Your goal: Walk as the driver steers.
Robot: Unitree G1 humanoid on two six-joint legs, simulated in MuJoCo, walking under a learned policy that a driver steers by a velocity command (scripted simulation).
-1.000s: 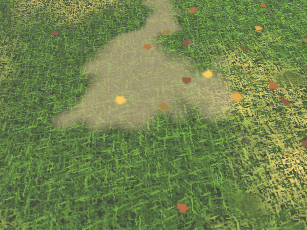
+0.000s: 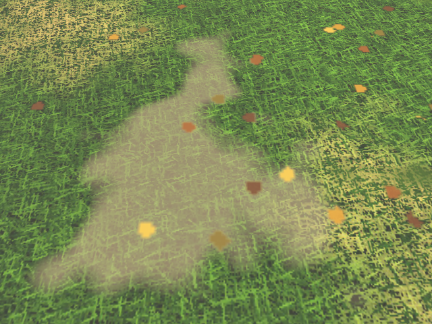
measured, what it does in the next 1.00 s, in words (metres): walks ahead: right foot, then left foot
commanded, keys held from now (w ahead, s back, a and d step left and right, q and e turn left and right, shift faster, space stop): w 1.00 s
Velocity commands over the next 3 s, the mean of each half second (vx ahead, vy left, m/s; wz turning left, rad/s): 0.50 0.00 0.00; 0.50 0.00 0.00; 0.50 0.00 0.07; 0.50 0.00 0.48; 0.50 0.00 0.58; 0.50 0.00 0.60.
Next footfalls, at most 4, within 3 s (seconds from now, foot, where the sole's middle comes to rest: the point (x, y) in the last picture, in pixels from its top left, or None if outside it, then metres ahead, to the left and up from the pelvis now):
0.30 right None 0.33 -0.17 -0.78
0.86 left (195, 285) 0.65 0.07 -0.78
1.44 right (256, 203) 0.96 -0.16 -0.78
2.00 left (178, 160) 1.19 0.14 -0.78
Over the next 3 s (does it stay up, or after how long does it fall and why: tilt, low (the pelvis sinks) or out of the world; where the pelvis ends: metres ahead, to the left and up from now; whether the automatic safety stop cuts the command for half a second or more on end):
stays up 1.52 0.31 -0.02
